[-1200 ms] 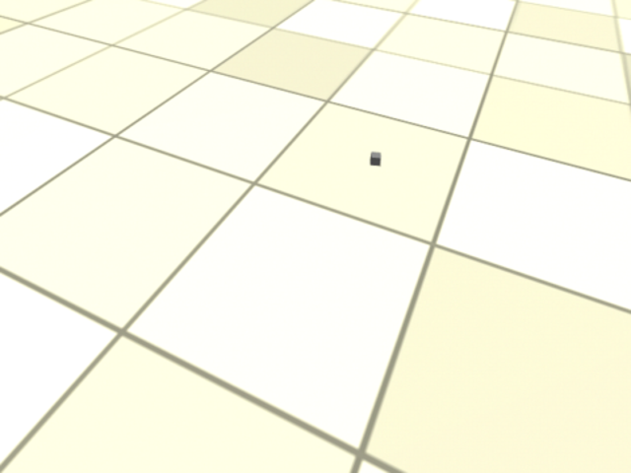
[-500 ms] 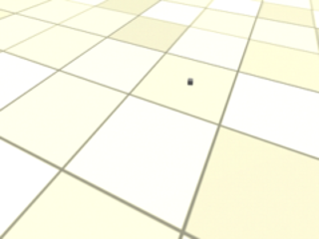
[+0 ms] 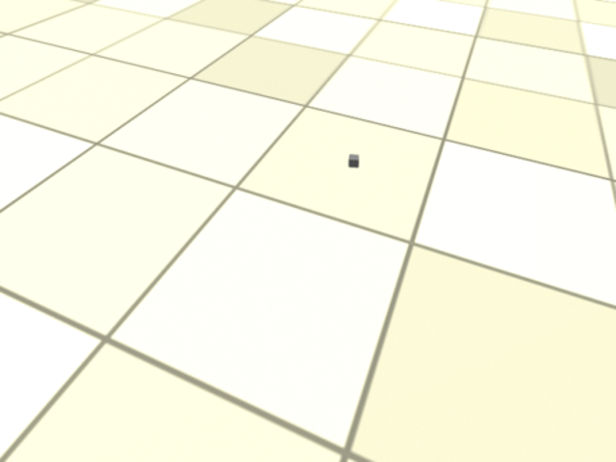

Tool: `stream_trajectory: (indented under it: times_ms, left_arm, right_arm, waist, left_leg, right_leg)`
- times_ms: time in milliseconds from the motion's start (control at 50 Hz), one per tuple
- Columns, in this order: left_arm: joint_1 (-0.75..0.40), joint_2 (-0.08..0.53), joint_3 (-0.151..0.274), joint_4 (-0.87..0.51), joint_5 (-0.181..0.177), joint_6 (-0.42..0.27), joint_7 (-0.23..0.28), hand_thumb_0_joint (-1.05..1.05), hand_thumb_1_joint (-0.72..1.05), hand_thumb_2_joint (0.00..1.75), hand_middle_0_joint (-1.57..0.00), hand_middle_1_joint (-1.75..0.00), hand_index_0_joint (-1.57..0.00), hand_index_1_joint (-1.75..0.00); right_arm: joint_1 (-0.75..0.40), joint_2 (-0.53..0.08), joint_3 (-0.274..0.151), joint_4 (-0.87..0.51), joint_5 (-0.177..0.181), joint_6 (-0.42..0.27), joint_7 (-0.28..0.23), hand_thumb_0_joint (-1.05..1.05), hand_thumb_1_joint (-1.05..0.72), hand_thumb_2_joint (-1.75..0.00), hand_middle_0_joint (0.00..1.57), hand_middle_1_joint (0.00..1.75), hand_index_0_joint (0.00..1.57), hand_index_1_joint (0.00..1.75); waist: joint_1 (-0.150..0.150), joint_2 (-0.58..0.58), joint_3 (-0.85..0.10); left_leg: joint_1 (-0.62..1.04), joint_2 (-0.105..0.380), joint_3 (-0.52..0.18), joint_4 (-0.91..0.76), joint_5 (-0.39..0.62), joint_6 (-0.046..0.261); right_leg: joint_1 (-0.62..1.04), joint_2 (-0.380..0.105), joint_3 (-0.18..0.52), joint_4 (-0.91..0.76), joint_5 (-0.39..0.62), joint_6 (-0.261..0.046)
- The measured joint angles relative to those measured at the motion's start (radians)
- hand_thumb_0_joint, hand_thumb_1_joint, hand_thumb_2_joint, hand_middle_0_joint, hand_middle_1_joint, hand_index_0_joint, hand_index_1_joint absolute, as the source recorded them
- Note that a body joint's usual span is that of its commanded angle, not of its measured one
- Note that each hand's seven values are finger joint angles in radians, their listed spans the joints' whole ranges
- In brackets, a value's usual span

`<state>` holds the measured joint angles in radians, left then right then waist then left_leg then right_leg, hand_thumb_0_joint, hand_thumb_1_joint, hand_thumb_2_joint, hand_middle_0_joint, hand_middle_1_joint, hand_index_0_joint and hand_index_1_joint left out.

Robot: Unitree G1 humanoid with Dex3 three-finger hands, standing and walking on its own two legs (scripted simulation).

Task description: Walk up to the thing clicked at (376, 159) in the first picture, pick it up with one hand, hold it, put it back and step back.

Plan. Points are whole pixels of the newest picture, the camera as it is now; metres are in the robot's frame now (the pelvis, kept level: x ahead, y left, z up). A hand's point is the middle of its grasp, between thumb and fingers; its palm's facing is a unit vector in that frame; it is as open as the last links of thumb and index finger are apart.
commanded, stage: walk up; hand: left
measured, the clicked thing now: (353, 160) +1.71 -0.25 -0.75
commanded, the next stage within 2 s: none
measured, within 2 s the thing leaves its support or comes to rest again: neither
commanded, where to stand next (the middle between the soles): +1.25 -0.38 m, yaw -18 degrees
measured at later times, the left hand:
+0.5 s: hand (194, 424) +0.22 +0.17 -0.15, palm faces -0.14 -0.92 -0.35, open 7.4 cm
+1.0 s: hand (279, 228) +0.62 +0.07 -0.13, palm faces -0.38 -0.83 -0.41, open 7.4 cm
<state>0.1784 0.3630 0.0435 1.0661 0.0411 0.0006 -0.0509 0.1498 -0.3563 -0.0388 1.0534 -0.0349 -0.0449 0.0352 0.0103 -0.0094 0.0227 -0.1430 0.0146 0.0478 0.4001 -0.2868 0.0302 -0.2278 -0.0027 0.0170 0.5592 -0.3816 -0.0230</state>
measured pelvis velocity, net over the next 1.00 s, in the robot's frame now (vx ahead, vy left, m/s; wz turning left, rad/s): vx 0.40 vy -0.16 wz -0.31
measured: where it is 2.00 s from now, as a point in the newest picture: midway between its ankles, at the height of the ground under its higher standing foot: (376, 302)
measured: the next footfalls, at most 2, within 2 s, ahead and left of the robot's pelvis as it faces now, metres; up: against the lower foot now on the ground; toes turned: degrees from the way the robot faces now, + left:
right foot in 0.24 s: +0.16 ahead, -0.22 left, +0.00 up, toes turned -12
left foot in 0.60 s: +0.38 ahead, +0.01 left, +0.00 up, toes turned -5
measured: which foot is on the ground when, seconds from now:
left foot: down 0.00-0.24, up 0.26-0.58, down 0.60-1.00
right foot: up 0.00-0.22, down 0.24-0.62, up 0.64-0.98, down 1.00-1.00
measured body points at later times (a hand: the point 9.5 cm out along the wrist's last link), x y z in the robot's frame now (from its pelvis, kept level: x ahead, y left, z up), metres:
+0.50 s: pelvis +0.16 -0.10 -0.01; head +0.16 -0.10 +0.44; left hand +0.23 +0.22 -0.12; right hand +0.21 -0.43 -0.12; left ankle +0.27 +0.02 -0.71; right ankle +0.12 -0.21 -0.74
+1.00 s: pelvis +0.40 -0.16 -0.02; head +0.41 -0.18 +0.43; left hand +0.64 +0.11 -0.10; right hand +0.29 -0.48 -0.14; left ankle +0.35 +0.01 -0.74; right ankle +0.48 -0.31 -0.75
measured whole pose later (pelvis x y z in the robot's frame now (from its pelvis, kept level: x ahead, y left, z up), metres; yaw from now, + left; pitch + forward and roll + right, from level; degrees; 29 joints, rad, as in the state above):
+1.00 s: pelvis +0.40 -0.16 -0.02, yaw -18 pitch -1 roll +2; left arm 0.16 0.46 0.06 0.89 0.02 -0.06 -0.10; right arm 0.40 -0.46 -0.06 0.90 -0.02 -0.07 0.06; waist -0.08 0.00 0.05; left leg -0.04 0.11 0.20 0.53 -0.44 -0.04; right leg -0.44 -0.07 -0.05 0.56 -0.14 -0.03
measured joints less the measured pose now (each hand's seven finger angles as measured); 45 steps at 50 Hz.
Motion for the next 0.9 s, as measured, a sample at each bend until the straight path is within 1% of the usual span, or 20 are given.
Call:
stream_trajectory:
  times_ms: [40, 80, 140, 200, 240, 260, 280, 320, 360, 400, 460, 580, 600, 620, 660, 700, 720, 760, 820, 900]
  left_arm:
    - [0.012, 0.017, 0.012, -0.013, 0.005, 0.009, -0.019, 0.00, 0.90, 0.90, -0.21, -0.30, -0.20, -0.30]
    - [0.019, 0.042, 0.024, -0.030, 0.004, 0.009, -0.038, 0.00, 0.90, 0.90, -0.21, -0.30, -0.20, -0.30]
    - [0.035, 0.066, 0.039, -0.057, -0.001, 0.003, -0.066, 0.01, 0.90, 0.90, -0.21, -0.30, -0.20, -0.30]
    - [0.050, 0.085, 0.053, -0.073, -0.001, -0.005, -0.077, 0.01, 0.90, 0.90, -0.21, -0.30, -0.20, -0.30]
    - [0.066, 0.103, 0.061, -0.084, 0.001, -0.019, -0.074, 0.00, 0.90, 0.90, -0.21, -0.30, -0.20, -0.30]
    - [0.067, 0.107, 0.068, -0.090, 0.003, -0.031, -0.066, 0.00, 0.90, 0.90, -0.21, -0.30, -0.20, -0.30]
    - [0.066, 0.101, 0.073, -0.100, 0.005, -0.041, -0.054, 0.00, 0.90, 0.90, -0.21, -0.30, -0.20, -0.30]
    - [0.076, 0.080, 0.067, -0.121, -0.005, -0.054, -0.038, 0.00, 0.90, 0.90, -0.20, -0.30, -0.20, -0.30]
    - [0.092, 0.054, 0.050, -0.127, -0.015, -0.055, -0.031, 0.00, 0.91, 0.90, -0.20, -0.30, -0.20, -0.30]
    - [0.111, 0.039, 0.036, -0.129, -0.018, -0.054, -0.027, 0.00, 0.90, 0.90, -0.21, -0.30, -0.20, -0.30]
    - [0.141, 0.036, 0.024, -0.134, -0.019, -0.054, -0.026, 0.00, 0.90, 0.90, -0.21, -0.30, -0.20, -0.30]
    - [0.169, 0.053, 0.017, -0.144, -0.011, -0.055, -0.029, 0.00, 0.90, 0.90, -0.21, -0.30, -0.20, -0.30]
    - [0.172, 0.055, 0.015, -0.147, -0.010, -0.055, -0.028, 0.00, 0.90, 0.90, -0.21, -0.30, -0.20, -0.30]
    - [0.172, 0.059, 0.014, -0.148, -0.009, -0.055, -0.026, 0.01, 0.90, 0.90, -0.21, -0.30, -0.20, -0.30]
    - [0.153, 0.059, 0.010, -0.137, -0.013, -0.048, -0.013, 0.01, 0.90, 0.90, -0.21, -0.30, -0.20, -0.30]
    - [0.129, 0.067, -0.002, -0.131, -0.017, -0.048, -0.007, 0.01, 0.90, 0.90, -0.21, -0.30, -0.20, -0.30]
    - [0.118, 0.071, -0.003, -0.133, -0.021, -0.052, -0.008, 0.01, 0.90, 0.90, -0.21, -0.30, -0.20, -0.30]
    - [0.097, 0.080, 0.000, -0.142, -0.026, -0.061, -0.014, 0.01, 0.90, 0.90, -0.21, -0.30, -0.20, -0.30]
    - [0.064, 0.090, 0.006, -0.159, -0.030, -0.062, -0.028, 0.01, 0.90, 0.90, -0.21, -0.30, -0.20, -0.30]
    - [0.019, 0.094, 0.011, -0.175, -0.026, -0.057, -0.045, 0.00, 0.90, 0.90, -0.21, -0.30, -0.20, -0.30]
  right_arm:
    - [0.019, -0.014, -0.019, -0.038, -0.004, -0.023, 0.002, 0.00, -0.90, -0.90, 0.20, 0.31, 0.21, 0.30]
    - [0.042, -0.028, -0.031, -0.056, -0.009, -0.032, 0.001, 0.00, -0.90, -0.90, 0.20, 0.31, 0.21, 0.30]
    - [0.072, -0.065, -0.047, -0.059, -0.020, -0.025, 0.009, 0.00, -0.90, -0.90, 0.20, 0.31, 0.21, 0.30]
    - [0.088, -0.103, -0.059, -0.058, -0.026, -0.017, 0.017, 0.00, -0.90, -0.90, 0.20, 0.31, 0.21, 0.30]
    - [0.096, -0.120, -0.063, -0.060, -0.025, -0.007, 0.017, 0.00, -0.90, -0.90, 0.20, 0.31, 0.21, 0.30]
    - [0.098, -0.130, -0.063, -0.061, -0.025, -0.001, 0.015, 0.00, -0.90, -0.90, 0.20, 0.31, 0.21, 0.30]
    - [0.096, -0.137, -0.062, -0.058, -0.020, 0.010, 0.011, 0.00, -0.90, -0.90, 0.20, 0.31, 0.21, 0.30]
    - [0.082, -0.140, -0.055, -0.052, -0.009, 0.025, 0.011, 0.01, -0.91, -0.90, 0.20, 0.30, 0.21, 0.30]
    - [0.064, -0.137, -0.045, -0.056, 0.003, 0.020, 0.019, 0.01, -0.91, -0.90, 0.20, 0.30, 0.20, 0.30]
    - [0.057, -0.122, -0.035, -0.076, 0.011, 0.006, 0.031, 0.01, -0.91, -0.90, 0.20, 0.30, 0.20, 0.30]
    - [0.056, -0.091, -0.026, -0.113, 0.010, -0.005, 0.054, 0.01, -0.91, -0.90, 0.20, 0.30, 0.20, 0.30]
    - [0.079, -0.063, -0.029, -0.149, 0.003, -0.016, 0.068, 0.00, -0.91, -0.90, 0.20, 0.30, 0.21, 0.30]
    - [0.088, -0.067, -0.033, -0.156, 0.002, -0.024, 0.066, 0.00, -0.90, -0.90, 0.20, 0.30, 0.21, 0.30]
    - [0.091, -0.069, -0.039, -0.162, -0.001, -0.035, 0.059, 0.00, -0.90, -0.90, 0.20, 0.31, 0.21, 0.30]
    - [0.093, -0.066, -0.046, -0.176, -0.002, -0.053, 0.042, 0.00, -0.90, -0.90, 0.20, 0.31, 0.21, 0.30]
    - [0.105, -0.056, -0.042, -0.178, 0.012, -0.054, 0.034, 0.00, -0.90, -0.90, 0.20, 0.30, 0.21, 0.30]
    - [0.114, -0.053, -0.037, -0.177, 0.016, -0.053, 0.032, 0.00, -0.90, -0.90, 0.20, 0.30, 0.21, 0.30]
    - [0.136, -0.049, -0.028, -0.174, 0.018, -0.054, 0.029, 0.00, -0.90, -0.90, 0.20, 0.30, 0.21, 0.30]
    - [0.169, -0.056, -0.020, -0.169, 0.014, -0.055, 0.029, 0.00, -0.90, -0.90, 0.20, 0.30, 0.21, 0.30]
    - [0.207, -0.080, -0.021, -0.160, 0.013, -0.050, 0.032, 0.00, -0.90, -0.90, 0.20, 0.31, 0.21, 0.30]
  waist:
    - [-0.012, 0.004, 0.001]
    - [-0.020, -0.005, 0.004]
    - [-0.019, 0.007, 0.003]
    - [-0.019, 0.022, -0.001]
    - [-0.018, 0.027, -0.011]
    - [-0.014, 0.042, -0.010]
    - [-0.008, 0.061, -0.006]
    - [0.010, 0.080, 0.002]
    - [0.021, 0.095, 0.012]
    - [0.026, 0.093, 0.017]
    - [0.036, 0.067, 0.018]
    - [0.038, 0.013, 0.005]
    - [0.033, 0.006, 0.000]
    - [0.025, -0.010, 0.001]
    - [0.000, -0.033, 0.012]
    - [-0.022, -0.048, 0.015]
    - [-0.028, -0.055, 0.016]
    - [-0.039, -0.063, 0.018]
    - [-0.052, -0.056, 0.026]
    - [-0.071, -0.024, 0.040]
  left_leg:
    - [0.005, 0.015, 0.021, -0.005, 0.037, 0.004]
    - [0.029, 0.023, 0.039, -0.019, 0.030, -0.007]
    - [0.077, 0.054, 0.065, -0.029, 0.004, -0.029]
    - [0.109, 0.089, 0.088, 0.018, -0.056, -0.050]
    - [0.099, 0.119, 0.096, 0.120, -0.143, -0.039]
    - [0.066, 0.142, 0.076, 0.226, -0.199, -0.015]
    - [0.010, 0.144, 0.029, 0.365, -0.235, -0.006]
    - [-0.104, 0.104, -0.029, 0.591, -0.217, -0.009]
    - [-0.196, 0.082, -0.026, 0.676, -0.156, -0.012]
    - [-0.263, 0.076, -0.010, 0.639, -0.121, -0.013]
    - [-0.323, 0.080, 0.002, 0.497, -0.089, -0.020]
    - [-0.310, 0.091, 0.013, 0.254, 0.048, -0.028]
    - [-0.281, 0.084, 0.021, 0.217, 0.055, -0.025]
    - [-0.266, 0.072, 0.036, 0.212, 0.106, -0.021]
    - [-0.256, 0.060, 0.064, 0.266, 0.066, -0.017]
    - [-0.214, 0.055, 0.083, 0.248, 0.034, -0.010]
    - [-0.185, 0.054, 0.092, 0.222, 0.029, -0.008]
    - [-0.126, 0.050, 0.110, 0.161, 0.030, -0.010]
    - [-0.049, 0.051, 0.129, 0.085, 0.025, -0.014]
    - [0.036, 0.061, 0.144, 0.038, -0.014, -0.034]
  right_leg:
    - [-0.102, -0.007, -0.001, 0.183, -0.017, -0.002]
    - [-0.174, -0.038, 0.004, 0.271, -0.006, 0.003]
    - [-0.211, -0.086, -0.012, 0.228, 0.018, 0.014]
    - [-0.190, -0.112, -0.036, 0.127, 0.074, 0.020]
    - [-0.147, -0.107, -0.061, 0.066, 0.116, 0.020]
    - [-0.145, -0.087, -0.071, 0.083, 0.152, 0.028]
    - [-0.152, -0.067, -0.084, 0.125, 0.131, 0.030]
    - [-0.134, -0.040, -0.093, 0.140, 0.093, 0.018]
    - [-0.081, -0.018, -0.095, 0.086, 0.094, 0.004]
    - [-0.026, -0.005, -0.092, 0.021, 0.105, -0.002]
    - [0.034, 0.005, -0.076, -0.041, 0.100, -0.007]
    - [0.109, 0.005, -0.047, -0.033, 0.008, 0.014]
    - [0.107, 0.000, -0.040, 0.004, -0.029, 0.017]
    - [0.086, -0.016, -0.028, 0.080, -0.068, 0.004]
    - [-0.007, -0.005, 0.035, 0.332, -0.087, -0.015]
    - [-0.106, 0.012, 0.051, 0.512, -0.042, -0.022]
    - [-0.147, 0.008, 0.043, 0.545, -0.013, -0.019]
    - [-0.215, -0.016, 0.022, 0.528, 0.034, -0.006]
    - [-0.279, -0.052, -0.002, 0.395, 0.067, 0.017]
    - [-0.298, -0.085, -0.027, 0.177, 0.155, 0.017]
